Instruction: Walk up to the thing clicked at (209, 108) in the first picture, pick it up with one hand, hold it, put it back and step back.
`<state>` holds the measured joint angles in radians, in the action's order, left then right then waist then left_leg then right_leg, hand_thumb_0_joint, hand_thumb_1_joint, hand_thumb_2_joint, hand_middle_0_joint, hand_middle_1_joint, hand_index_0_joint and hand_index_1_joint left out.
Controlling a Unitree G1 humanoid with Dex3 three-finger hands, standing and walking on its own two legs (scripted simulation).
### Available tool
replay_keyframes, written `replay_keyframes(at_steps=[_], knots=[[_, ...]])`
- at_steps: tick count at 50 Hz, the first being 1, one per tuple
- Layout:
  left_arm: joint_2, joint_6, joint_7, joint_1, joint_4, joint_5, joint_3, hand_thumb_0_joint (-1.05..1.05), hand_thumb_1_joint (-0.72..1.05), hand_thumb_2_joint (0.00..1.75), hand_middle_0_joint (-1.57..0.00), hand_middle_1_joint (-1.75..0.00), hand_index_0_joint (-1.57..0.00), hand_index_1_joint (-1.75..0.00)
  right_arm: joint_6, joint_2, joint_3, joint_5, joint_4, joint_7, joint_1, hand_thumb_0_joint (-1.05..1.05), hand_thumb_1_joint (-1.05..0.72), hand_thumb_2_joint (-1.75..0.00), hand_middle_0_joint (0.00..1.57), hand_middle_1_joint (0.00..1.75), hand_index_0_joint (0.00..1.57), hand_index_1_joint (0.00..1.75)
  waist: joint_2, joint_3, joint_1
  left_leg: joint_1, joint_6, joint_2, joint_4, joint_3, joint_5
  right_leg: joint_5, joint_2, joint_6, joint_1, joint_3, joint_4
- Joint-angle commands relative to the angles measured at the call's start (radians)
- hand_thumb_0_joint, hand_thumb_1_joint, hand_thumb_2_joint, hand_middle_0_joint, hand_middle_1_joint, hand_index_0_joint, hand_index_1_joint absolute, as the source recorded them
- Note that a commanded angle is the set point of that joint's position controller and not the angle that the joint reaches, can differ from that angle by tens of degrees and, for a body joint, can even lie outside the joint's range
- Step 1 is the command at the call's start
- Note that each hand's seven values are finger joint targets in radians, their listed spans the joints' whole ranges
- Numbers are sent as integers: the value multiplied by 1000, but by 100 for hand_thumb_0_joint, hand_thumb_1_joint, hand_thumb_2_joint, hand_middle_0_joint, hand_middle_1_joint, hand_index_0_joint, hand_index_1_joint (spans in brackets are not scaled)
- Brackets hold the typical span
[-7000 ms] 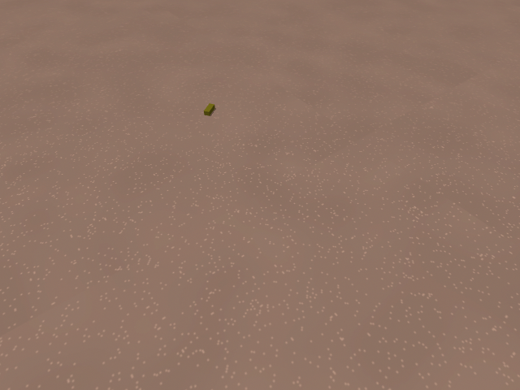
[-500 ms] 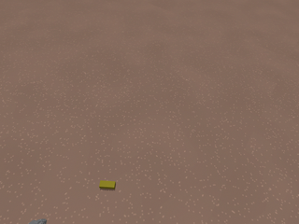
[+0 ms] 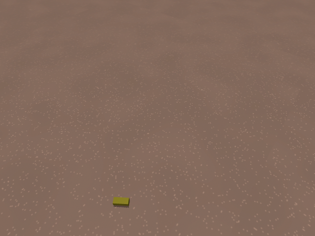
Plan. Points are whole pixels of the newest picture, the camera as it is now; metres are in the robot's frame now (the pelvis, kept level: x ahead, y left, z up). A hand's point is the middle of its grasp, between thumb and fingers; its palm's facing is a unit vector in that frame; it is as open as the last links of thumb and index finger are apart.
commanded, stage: walk up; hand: left
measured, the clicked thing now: (121, 201) +0.47 +0.24 -0.76
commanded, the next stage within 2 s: stand in 0.44 s
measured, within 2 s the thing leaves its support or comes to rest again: neither
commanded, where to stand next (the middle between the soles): +0.08 +0.03 m, yaw -1 degrees
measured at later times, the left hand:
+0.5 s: hand out of the picture +0.11 +0.25 -0.15, palm faces -0.02 -0.94 -0.35, open 7.4 cm
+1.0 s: hand out of the picture +0.08 +0.25 -0.16, palm faces -0.01 -0.94 -0.34, open 7.4 cm
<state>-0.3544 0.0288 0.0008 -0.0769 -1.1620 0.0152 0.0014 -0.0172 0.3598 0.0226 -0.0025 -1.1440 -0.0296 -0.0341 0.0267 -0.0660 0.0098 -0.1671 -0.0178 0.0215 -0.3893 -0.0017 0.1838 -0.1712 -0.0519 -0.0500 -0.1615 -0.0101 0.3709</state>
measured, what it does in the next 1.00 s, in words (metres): stands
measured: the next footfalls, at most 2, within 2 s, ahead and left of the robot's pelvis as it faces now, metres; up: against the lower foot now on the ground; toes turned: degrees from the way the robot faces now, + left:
none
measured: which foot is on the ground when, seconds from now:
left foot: down 0.00-1.00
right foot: down 0.00-1.00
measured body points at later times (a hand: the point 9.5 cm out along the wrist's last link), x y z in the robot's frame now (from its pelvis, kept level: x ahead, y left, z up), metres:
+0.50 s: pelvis +0.01 +0.00 +0.00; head +0.03 +0.00 +0.45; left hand +0.11 +0.30 -0.13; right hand +0.09 -0.30 -0.13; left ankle +0.02 +0.13 -0.74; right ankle +0.02 -0.15 -0.74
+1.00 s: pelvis +0.01 -0.01 +0.00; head +0.03 -0.01 +0.45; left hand +0.08 +0.30 -0.13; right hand +0.10 -0.31 -0.13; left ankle +0.02 +0.13 -0.74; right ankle +0.02 -0.15 -0.74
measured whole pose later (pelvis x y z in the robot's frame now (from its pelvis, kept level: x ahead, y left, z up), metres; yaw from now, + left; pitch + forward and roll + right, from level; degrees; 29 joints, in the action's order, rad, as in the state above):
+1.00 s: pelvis +0.01 -0.01 +0.00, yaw +0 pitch -2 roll +0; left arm -0.35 0.01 -0.01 -0.11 -1.14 0.02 -0.01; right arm 0.00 0.35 0.01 -0.01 -1.14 -0.01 -0.07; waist 0.00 -0.06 0.01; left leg -0.13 -0.03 0.03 -0.34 -0.01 0.18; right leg -0.17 -0.04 -0.04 -0.12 0.00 0.33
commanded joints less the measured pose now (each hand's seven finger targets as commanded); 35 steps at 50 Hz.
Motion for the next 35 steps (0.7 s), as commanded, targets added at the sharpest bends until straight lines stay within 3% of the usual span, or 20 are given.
replay_keyframes(at_steps=[1,13,21,22,27,35], knots=[[-228,21,11,68,64,-5,-43,0,90,90,-20,-30,-20,-30,22,201,41,2,56,15,39,0,-90,-90,20,30,20,30,-63,111,-10,57,34,85,85,-72,-37,47,-87,51,-2,-69,-91],[-215,10,11,71,70,-2,-53,0,90,90,-20,-30,-20,-30,28,206,41,-3,43,22,6,0,-90,-90,20,30,20,30,-15,103,-12,12,35,98,114,-87,-45,58,-78,56,49,-50,-76],[-213,11,13,61,70,-3,-53,0,90,90,-20,-30,-20,-30,29,202,41,0,51,24,2,0,-90,-90,20,30,20,30,-18,128,-11,53,37,100,90,-77,-144,123,-81,54,58,-43,-72],[-213,9,11,49,69,-7,-53,0,90,90,-20,-30,-20,-30,37,189,34,-7,56,26,-1,0,-90,-90,20,30,20,30,-68,126,-12,54,33,112,95,-97,-178,139,-78,50,65,-51,-69],[-205,2,7,49,78,-8,-55,0,90,90,-20,-30,-20,-30,47,205,32,-10,61,32,1,0,-90,-90,20,30,20,30,-21,124,-10,54,26,114,99,-84,-207,170,-80,51,83,-54,-60],[-207,0,4,35,81,-4,-53,0,90,90,-20,-30,-20,-30,46,202,30,-5,71,33,6,0,-90,-90,20,30,20,30,-20,100,-12,51,27,109,105,-80,-138,128,-77,50,62,-56,-89]])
